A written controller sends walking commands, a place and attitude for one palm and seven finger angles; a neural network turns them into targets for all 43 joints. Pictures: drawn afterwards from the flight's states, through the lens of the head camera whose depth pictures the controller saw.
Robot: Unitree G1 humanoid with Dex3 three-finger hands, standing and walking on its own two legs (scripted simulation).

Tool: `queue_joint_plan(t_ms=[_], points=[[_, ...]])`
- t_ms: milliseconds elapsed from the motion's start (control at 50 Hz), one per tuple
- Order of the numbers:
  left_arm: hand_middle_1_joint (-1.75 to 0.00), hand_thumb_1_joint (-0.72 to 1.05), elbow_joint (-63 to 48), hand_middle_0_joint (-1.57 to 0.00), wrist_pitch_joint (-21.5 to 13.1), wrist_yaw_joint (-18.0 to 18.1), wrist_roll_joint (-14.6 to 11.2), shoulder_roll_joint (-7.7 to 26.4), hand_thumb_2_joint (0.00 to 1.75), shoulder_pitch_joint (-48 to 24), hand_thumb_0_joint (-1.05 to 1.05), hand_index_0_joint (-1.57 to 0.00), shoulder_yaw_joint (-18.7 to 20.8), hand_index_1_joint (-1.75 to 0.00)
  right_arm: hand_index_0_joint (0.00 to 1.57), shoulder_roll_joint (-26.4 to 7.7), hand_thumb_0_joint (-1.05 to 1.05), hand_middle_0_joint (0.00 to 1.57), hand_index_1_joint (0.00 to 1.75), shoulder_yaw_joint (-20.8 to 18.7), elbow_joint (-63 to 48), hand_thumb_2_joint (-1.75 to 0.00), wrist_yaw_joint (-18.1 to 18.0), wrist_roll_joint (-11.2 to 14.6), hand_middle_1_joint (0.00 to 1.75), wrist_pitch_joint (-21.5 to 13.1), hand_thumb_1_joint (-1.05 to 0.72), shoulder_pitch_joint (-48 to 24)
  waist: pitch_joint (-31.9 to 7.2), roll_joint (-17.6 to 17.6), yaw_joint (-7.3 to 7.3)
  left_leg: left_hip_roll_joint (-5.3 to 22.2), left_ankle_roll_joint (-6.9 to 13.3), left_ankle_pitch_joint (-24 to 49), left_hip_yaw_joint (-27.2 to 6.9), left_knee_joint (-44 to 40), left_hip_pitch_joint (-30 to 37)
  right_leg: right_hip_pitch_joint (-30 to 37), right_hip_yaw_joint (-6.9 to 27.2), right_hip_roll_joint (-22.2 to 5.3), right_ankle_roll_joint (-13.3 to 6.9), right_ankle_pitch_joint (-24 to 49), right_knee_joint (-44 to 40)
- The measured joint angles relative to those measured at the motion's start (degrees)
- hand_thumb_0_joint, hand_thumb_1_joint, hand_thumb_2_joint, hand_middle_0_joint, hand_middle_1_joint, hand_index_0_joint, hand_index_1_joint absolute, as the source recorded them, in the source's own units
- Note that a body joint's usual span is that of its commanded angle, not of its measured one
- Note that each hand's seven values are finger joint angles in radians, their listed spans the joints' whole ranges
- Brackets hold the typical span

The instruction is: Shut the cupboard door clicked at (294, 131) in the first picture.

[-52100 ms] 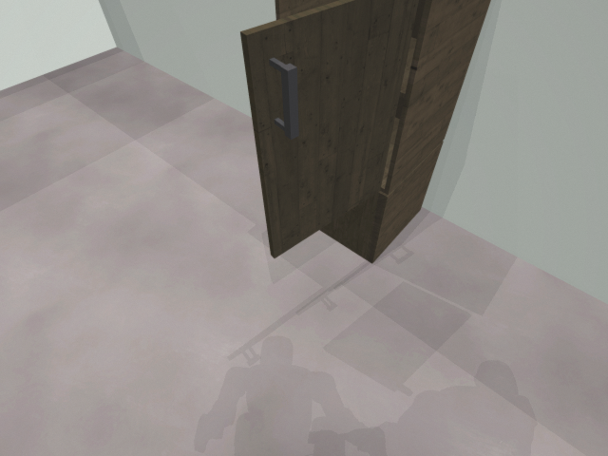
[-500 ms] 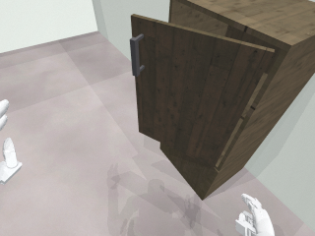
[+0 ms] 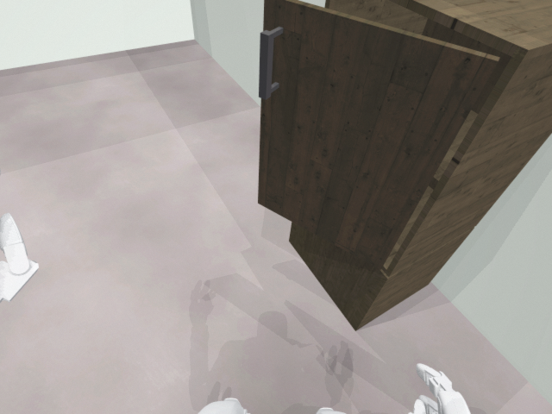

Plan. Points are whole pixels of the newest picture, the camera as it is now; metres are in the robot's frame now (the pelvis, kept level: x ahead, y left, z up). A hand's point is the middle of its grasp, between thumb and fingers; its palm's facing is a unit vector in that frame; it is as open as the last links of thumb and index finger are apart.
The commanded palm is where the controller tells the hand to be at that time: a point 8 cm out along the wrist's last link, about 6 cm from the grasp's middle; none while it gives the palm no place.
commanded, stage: step back with the hand held close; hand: left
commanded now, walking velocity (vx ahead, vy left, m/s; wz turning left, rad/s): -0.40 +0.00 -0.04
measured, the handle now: (271, 63) +0.73 +0.06 +0.16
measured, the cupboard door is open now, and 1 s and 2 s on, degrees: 26 26 26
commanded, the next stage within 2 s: stop stepping back and stand still in 0.38 s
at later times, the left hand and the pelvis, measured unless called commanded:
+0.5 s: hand out of the picture +0.12 +0.24 +0.20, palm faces +0.29 -0.90 -0.34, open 7.4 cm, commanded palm +0.06 +0.29 +0.20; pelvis -0.12 +0.01 +0.01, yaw -7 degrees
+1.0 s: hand out of the picture +0.03 +0.28 +0.21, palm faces +0.24 -0.93 -0.26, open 7.4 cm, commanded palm -0.04 +0.34 +0.20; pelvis -0.23 +0.06 +0.03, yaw -10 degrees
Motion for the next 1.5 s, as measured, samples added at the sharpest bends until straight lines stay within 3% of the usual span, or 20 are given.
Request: queue_joint_plan(t_ms=[100,160,220,320,420,500,580,660,740,800,880,960,1040,1100,1140,1180,1240,1380,1440,1500], points=[[-0.3,0.89,-1.78,-0.22,-1.09,0.63,-0.18,2.4,0.9,2.06,0.01,-0.21,0.85,-0.3,0.2,-0.26,0.02,0.2,0.3,-0.32,-0.6,-0.89,-0.07,0.25,0.3,-0.14,-0.9,-0.83,1.07,-0.79,-1.28,0.62,1.64,5.33,1.12,-2.64,-1.54,-2.04,0.22,0.06,-0.23,-2.04,-0.04],[-0.3,0.89,-1.74,-0.22,-0.84,0.27,-0.43,4.18,0.9,2.32,0.01,-0.21,2.26,-0.3,0.2,0.03,0.02,0.2,0.3,-1.16,-0.51,-0.89,-0.88,-0.12,0.3,-1.91,-0.9,-0.37,1.21,1.95,-2.35,3.15,3.18,15.16,0.07,-4.32,-2.36,-1.99,0.21,3.31,-0.21,-9.12,11.8],[-0.3,0.89,-1.82,-0.22,-1.55,0.14,-1.26,4.65,0.9,3.21,0.01,-0.21,4.24,-0.3,0.2,1.42,0.02,0.2,0.3,-1.37,1.72,-0.89,-0.42,-0.04,0.3,-3.3,-0.9,-0.3,-1.23,2.32,-0.59,4.53,2.64,15.63,-0.07,-6.37,-2.74,2.46,-0.05,4.64,-0.25,-14.44,17.81],[-0.3,0.89,-1.51,-0.21,-1.55,0.3,-3.03,1.46,0.9,3.6,0.01,-0.21,3.23,-0.3,0.2,3.29,0.02,0.2,0.3,0.19,2.89,-0.89,0.33,-0.47,0.3,-6.16,-0.9,-1.36,-5.39,2.32,2.43,6.95,1.55,21.38,1.96,-15.27,-2.98,15.7,-3.12,3.65,-0.9,-19.84,2.92],[-0.3,0.89,-0.22,-0.21,-1.38,-0.57,-3.04,0.05,0.9,-1.93,0.01,-0.2,-0.96,-0.3,0.2,4.11,0.01,0.2,0.3,1.34,2.92,-0.89,0.64,-0.89,0.3,-7.28,-0.9,-6.88,-2.41,1.86,4.12,8.44,-1.58,25.2,3.5,-18.19,-5.38,22.28,-2.67,2.53,-0.52,-11.26,-14.78],[-0.3,0.89,-2.16,-0.21,-0.42,-2.06,-2.62,2.38,0.9,-1.88,0.01,-0.21,-3.21,-0.3,0.21,4.78,0.01,0.21,0.3,1.9,4.45,-0.89,-0.54,-0.41,0.3,-6.23,-0.9,-5.75,-1.37,0.14,2.46,6.48,-4.25,16.43,0.53,-14.28,-3.55,21.9,-1.33,2.04,1.07,-12.33,-10.19],[-0.3,0.89,-4.18,-0.22,0.59,-3.01,-3.16,6.67,0.9,-0.06,0.01,-0.21,-0.35,-0.3,0.21,3.24,0.01,0.21,0.3,1.01,2.82,-0.89,-1.54,-0.23,0.3,-4.89,-0.9,-2.46,-2.59,1.27,-1.69,5.55,0.66,28.07,-2.15,-16.47,-1.89,21.44,-2.33,3.09,0.46,-15.57,-5.11],[-0.3,0.89,0.32,-0.22,1.98,-2.88,-3.73,8.13,0.9,0.79,0.01,-0.21,1.91,-0.3,0.2,1.52,0.02,0.2,0.3,-0.2,1.71,-0.89,-1.84,0.4,0.3,-2.82,-0.9,0.36,-2.94,2.48,-4.93,3.5,-4.26,14.17,-4.71,-14.59,-4.12,21.02,-4.3,3.34,-3.38,-20.45,-5.67],[-0.3,0.89,-3.02,-0.22,3.77,-1.63,-3.93,6.16,0.9,9.86,0.01,-0.21,4.21,-0.3,0.2,0.21,0.02,0.2,0.3,-0.77,4.16,-0.89,-1.26,0.75,0.3,-1.02,-0.9,3.46,-5.62,-1.62,1.08,1.4,-5.48,5.31,-4.79,13.98,-7.52,17.52,-2.44,-2.0,-4.76,-12.6,-4.43],[-0.3,0.89,-3.95,-0.21,3.45,0.08,-2.63,2.33,0.9,8.23,0.01,-0.21,2.52,-0.3,0.2,-1.44,0.02,0.2,0.3,-0.82,4.88,-0.89,-1.43,0.26,0.3,-2.01,-0.9,5.8,-7.59,-1.5,3.63,4.15,-4.56,4.95,-4.63,6.4,1.34,14.67,-5.28,-4.92,-2.65,-13.65,-1.69],[-0.3,0.89,3.61,-0.21,4.64,2.08,-1.56,-0.89,0.9,-10.34,0.01,-0.21,-1.46,-0.3,0.2,0.3,0.02,0.2,0.3,-0.91,7.32,-0.89,-2.07,0.5,0.3,-4.92,-0.9,1.43,-1.58,-2.9,1.84,2.0,-0.67,3.82,-5.21,2.57,2.31,6.98,-1.87,-3.22,-1.46,-18.97,13.69],[-0.3,0.89,1.77,-0.21,6.98,1.15,-1.91,0.84,0.9,-9.92,0.01,-0.2,-0.49,-0.3,0.2,6.69,0.02,0.2,0.3,1.91,5.3,-0.89,0.54,-0.16,0.3,-6.26,-0.9,-0.83,0.51,-5.2,-2.65,2.56,-3.41,11.7,-5.05,-7.96,5.78,0.63,-1.86,2.6,-2.12,-15.08,23.85],[-0.3,0.9,-7.82,-0.21,5.21,-0.67,-2.11,3.85,0.9,6.31,0.02,-0.2,-1.41,-0.3,0.21,9.15,0.02,0.2,0.3,3.75,2.21,-0.89,2.24,-0.93,0.3,-5.32,-0.9,1.7,-3.01,-2.87,-4.27,4.61,-3.38,11.09,-4.63,-17.97,8.23,3.56,-7.87,5.62,-2.89,-13.47,14.66],[-0.3,0.89,-9.58,-0.21,4.5,-1.26,-1.65,8.85,0.9,14.06,0.01,-0.21,-0.2,-0.3,0.21,8.11,0.02,0.21,0.3,3.54,1.12,-0.89,1.32,-1.39,0.3,-3.57,-0.9,3.5,-6.02,-0.26,-2.98,4.76,-3.56,6.52,-4.37,-18.02,5.9,12.67,-11.4,6.3,-4.41,-17.45,-0.39],[-0.3,0.89,-8.85,-0.22,4.91,-0.85,-1.74,12.72,0.9,14.81,0.01,-0.21,3.22,-0.3,0.21,6.76,0.01,0.21,0.3,3.02,0.47,-0.89,0.69,-0.66,0.3,-2.61,-0.89,3.46,-7.59,-2.51,-0.7,1.95,-3.69,0.71,-1.8,-6.4,-1.23,18.04,-7.27,2.95,-7.39,-18.14,-11.27],[-0.3,0.89,-4.67,-0.22,4.97,-1.29,-1.86,10.23,0.9,9.98,0.01,-0.21,2.83,-0.3,0.21,3.47,0.01,0.21,0.3,1.85,4.14,-0.89,0.12,-0.46,0.3,-1.6,-0.89,0.92,-6.72,0.9,1.84,3.23,-3.99,1.16,-3.99,10.98,-7.56,15.94,-8.06,3.39,-7.13,-8.22,-9.98],[-0.3,0.88,3.37,-0.22,4.5,-0.27,-1.92,6.38,0.9,3.08,0.01,-0.22,2.94,-0.3,0.21,1.95,0.02,0.21,0.3,0.69,8.11,-0.89,-0.5,0.3,0.3,-0.57,-0.9,1.34,-7.82,-0.17,3.45,4.5,-3.97,3.51,-3.31,21.87,-8.87,16.53,-8.59,1.67,-6.08,-8.57,-9.25],[-0.3,0.9,9.63,-0.2,7.4,2.6,-1.37,-6.66,0.9,-3.04,0.01,-0.2,-5.33,-0.3,0.2,-2.61,0.02,0.2,0.3,-1.26,5.77,-0.89,-3.09,0.07,0.3,-3.52,-0.9,2.62,-6.76,-0.71,2.41,6.66,-2.07,5.0,0.38,-2.14,5.45,17.73,-9.51,-3.13,-2.86,-10.34,-7.73],[-0.3,0.89,3.43,-0.21,6.71,2.08,-1.39,-5.45,0.9,-1.36,0.01,-0.2,-7.73,-0.3,0.2,-2.46,0.02,0.2,0.3,-1.51,4.37,-0.89,-3.44,0.12,0.3,-4.51,-0.9,0.83,-4.78,-1.51,0.99,6.37,-3.34,7.5,1.17,-11.1,11.47,15.65,-9.76,-3.77,-1.66,-13.6,-2.06],[-0.3,0.89,-1.14,-0.21,5.05,1.8,-1.68,0.25,0.9,0.72,0.01,-0.2,-3.79,-0.3,0.2,1.2,0.02,0.2,0.3,-0.82,2.29,-0.89,-2.87,0.15,0.3,-4.76,-0.9,-1.91,-1.79,-4.53,-0.25,5.91,-5.26,6.81,2.56,-10.28,12.01,12.46,-5.75,-3.24,-1.65,-15.77,4.11]])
